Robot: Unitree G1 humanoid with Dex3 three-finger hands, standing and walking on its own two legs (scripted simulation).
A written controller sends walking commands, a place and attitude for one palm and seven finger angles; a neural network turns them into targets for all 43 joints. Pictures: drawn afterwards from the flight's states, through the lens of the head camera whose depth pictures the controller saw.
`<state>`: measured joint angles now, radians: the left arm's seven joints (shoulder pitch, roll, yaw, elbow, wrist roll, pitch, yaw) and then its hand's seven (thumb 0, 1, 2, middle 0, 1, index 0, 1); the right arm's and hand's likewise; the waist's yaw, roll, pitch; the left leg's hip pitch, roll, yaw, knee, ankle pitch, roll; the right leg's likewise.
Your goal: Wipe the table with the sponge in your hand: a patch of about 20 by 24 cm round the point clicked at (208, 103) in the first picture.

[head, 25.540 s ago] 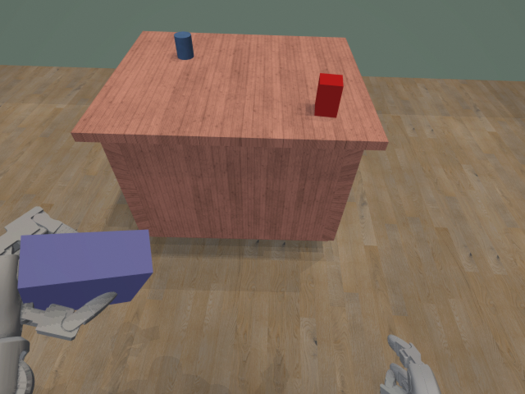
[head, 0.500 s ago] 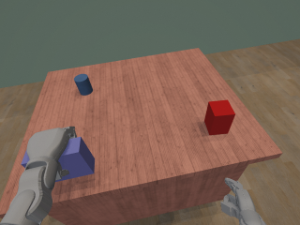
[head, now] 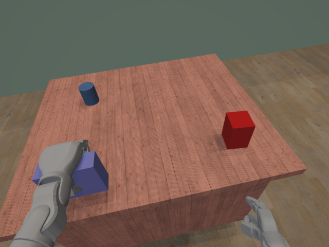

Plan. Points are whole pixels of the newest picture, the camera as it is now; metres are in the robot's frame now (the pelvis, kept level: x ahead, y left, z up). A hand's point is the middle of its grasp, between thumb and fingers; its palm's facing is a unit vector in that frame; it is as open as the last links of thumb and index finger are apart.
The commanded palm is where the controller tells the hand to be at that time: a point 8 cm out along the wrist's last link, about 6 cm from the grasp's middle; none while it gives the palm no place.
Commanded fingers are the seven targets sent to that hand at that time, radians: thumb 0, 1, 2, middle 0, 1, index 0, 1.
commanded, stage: move the sponge above the wiping area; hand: left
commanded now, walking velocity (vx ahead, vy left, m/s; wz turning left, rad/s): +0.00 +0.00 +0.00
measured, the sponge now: (77, 180) +0.25 +0.28 +0.01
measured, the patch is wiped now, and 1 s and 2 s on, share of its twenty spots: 0.00 0.00 0.00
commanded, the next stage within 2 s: lower the sponge onto the table in 1.16 s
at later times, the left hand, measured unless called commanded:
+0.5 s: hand (84, 166) +0.28 +0.27 +0.04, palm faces -0.06 -0.08 -0.99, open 9.3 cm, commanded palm +0.26 +0.26 +0.10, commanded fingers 0.00 0.10 1.30 -1.20 -1.60 -1.20 -1.60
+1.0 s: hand (92, 164) +0.28 +0.25 +0.04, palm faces -0.03 -0.07 -1.00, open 9.3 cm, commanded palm +0.26 +0.25 +0.10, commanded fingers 0.00 0.10 1.30 -1.20 -1.60 -1.20 -1.60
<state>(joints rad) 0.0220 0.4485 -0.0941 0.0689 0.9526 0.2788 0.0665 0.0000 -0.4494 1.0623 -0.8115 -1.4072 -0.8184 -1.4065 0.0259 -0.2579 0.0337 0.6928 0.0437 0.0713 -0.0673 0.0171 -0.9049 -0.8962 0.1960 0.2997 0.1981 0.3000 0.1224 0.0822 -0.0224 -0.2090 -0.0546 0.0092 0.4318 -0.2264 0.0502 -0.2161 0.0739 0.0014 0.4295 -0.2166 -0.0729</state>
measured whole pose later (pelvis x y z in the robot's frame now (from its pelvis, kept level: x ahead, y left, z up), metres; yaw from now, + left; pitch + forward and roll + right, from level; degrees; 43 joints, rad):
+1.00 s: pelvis +0.01 +0.00 +0.00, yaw +0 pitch +1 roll +0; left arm -0.06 0.35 -0.19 0.19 0.99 0.35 0.14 0.00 -0.45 1.06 -0.81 -1.41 -0.82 -1.41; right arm 0.04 -0.25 0.02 0.69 0.06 0.11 -0.05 0.02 -0.91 -0.90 0.20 0.30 0.20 0.30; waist 0.11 0.08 -0.06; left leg -0.23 -0.06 0.01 0.44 -0.24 0.05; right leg -0.24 0.07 0.01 0.45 -0.23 -0.07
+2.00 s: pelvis +0.01 +0.00 +0.00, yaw +0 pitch +3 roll +0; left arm -0.08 0.38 -0.14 0.31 0.98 0.28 0.17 0.00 -0.45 1.06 -0.81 -1.41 -0.82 -1.41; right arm 0.06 -0.26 0.00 0.70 0.06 0.09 -0.07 0.02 -0.91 -0.90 0.20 0.30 0.20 0.30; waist 0.09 0.06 -0.06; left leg -0.27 -0.05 0.01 0.46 -0.25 0.05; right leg -0.27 0.08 0.01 0.45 -0.23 -0.07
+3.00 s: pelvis +0.00 -0.01 -0.01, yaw +0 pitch +5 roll +0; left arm -0.18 0.32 -0.16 0.53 1.02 0.28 0.26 0.00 -0.45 1.06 -0.81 -1.41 -0.82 -1.41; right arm 0.09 -0.25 -0.01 0.70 0.07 0.13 -0.06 0.02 -0.91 -0.90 0.20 0.30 0.20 0.30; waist 0.07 0.05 -0.09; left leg -0.36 -0.05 0.00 0.53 -0.26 0.04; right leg -0.37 0.08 0.00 0.52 -0.24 -0.08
